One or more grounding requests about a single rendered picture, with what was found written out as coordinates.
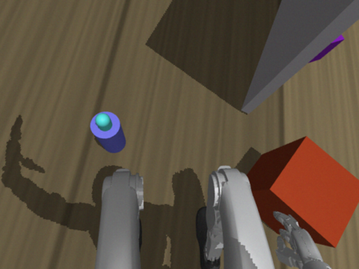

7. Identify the right robot hand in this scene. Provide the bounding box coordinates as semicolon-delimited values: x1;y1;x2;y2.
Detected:
273;211;323;269

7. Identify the right robot foot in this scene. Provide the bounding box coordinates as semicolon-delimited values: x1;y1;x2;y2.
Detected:
196;207;220;269

